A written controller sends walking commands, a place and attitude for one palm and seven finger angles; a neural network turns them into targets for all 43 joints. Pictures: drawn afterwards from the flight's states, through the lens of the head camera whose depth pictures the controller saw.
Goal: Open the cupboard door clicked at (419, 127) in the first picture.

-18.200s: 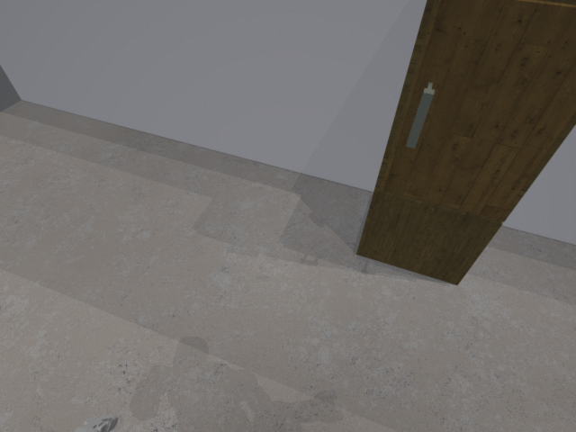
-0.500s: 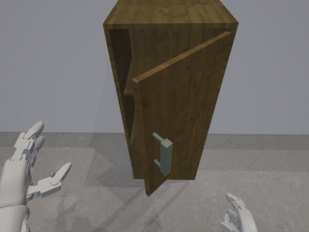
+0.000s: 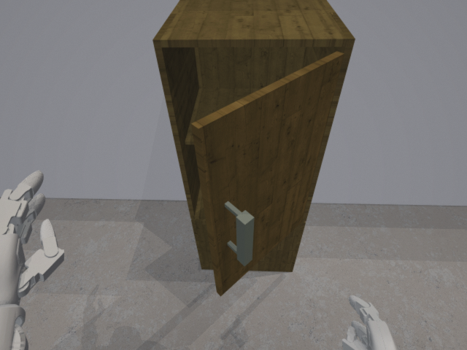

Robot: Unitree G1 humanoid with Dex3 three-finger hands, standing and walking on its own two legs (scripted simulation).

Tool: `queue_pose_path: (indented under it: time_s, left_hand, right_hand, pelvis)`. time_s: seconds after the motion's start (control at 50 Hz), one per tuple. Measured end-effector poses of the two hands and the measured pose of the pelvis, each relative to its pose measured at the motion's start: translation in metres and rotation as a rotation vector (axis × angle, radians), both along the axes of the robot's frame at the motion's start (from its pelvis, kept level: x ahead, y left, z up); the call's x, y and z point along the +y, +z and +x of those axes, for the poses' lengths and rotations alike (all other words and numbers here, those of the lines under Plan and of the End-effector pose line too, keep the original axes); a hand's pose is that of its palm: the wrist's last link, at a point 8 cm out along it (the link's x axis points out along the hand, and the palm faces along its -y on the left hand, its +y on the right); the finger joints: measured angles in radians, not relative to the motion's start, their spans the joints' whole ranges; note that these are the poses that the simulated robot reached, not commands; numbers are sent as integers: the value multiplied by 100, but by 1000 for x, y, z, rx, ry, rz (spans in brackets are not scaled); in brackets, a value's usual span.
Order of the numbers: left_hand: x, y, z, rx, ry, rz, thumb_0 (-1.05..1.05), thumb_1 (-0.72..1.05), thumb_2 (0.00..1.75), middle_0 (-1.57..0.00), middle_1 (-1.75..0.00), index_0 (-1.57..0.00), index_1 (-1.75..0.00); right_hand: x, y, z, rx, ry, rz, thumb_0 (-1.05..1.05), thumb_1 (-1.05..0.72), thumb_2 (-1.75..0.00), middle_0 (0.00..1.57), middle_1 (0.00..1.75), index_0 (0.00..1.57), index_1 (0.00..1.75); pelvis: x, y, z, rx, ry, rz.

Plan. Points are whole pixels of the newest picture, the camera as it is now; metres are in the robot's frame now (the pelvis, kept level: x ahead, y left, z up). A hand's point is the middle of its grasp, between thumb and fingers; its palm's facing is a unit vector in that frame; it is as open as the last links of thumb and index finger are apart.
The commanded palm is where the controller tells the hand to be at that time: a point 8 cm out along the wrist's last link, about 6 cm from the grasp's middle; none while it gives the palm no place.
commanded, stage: draw the hand back to the body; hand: left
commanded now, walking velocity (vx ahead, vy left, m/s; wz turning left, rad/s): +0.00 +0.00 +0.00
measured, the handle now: (237, 233) +0.36 +0.04 -0.04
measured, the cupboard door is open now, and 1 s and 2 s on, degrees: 45 45 45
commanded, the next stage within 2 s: step back with the hand held close in 0.02 s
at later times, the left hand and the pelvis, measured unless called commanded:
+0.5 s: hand (71, 250) +0.20 +0.24 +0.15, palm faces +0.32 -0.80 -0.51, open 7.4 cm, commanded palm +0.13 +0.29 +0.17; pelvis -0.02 -0.01 +0.00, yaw -1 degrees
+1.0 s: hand out of the picture +0.07 +0.30 +0.16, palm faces +0.47 -0.72 -0.51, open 7.4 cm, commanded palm +0.00 +0.33 +0.17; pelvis -0.11 +0.02 -0.02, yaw +5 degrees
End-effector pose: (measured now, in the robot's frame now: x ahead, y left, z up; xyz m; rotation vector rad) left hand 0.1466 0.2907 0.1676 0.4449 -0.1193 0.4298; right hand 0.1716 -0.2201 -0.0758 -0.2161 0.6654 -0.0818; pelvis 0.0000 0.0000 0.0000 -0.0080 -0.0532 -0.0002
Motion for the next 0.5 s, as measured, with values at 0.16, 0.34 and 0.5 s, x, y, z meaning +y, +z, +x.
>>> queue_pose_path:
  time_s: [0.16, 0.34, 0.5]
  left_hand:
    - [-7, 7, 1, -7, 16, 17, 1, 89, 90, -21, -30, -21, -30]
    - [-11, 13, 12, 13, -31, 102, 1, 89, 90, -21, -30, -21, -30]
    - [-11, 7, 11, 62, -101, 123, 1, 89, 90, -21, -30, -21, -30]
  right_hand:
    - [-8, -4, 3, -2, -8, 22, 1, -90, -90, 20, 30, 20, 30]
    - [-28, -5, -1, 49, -60, 0, 1, -90, -90, 20, 30, 20, 30]
    - [-38, -1, -22, 89, -137, -26, 1, -90, -90, 20, 29, 20, 30]
  pelvis:
    - [-10, 1, 0, -6, -1, 4]
    - [-13, 1, -3, 44, -8, -6]
    - [-8, 0, -15, 61, -24, -5]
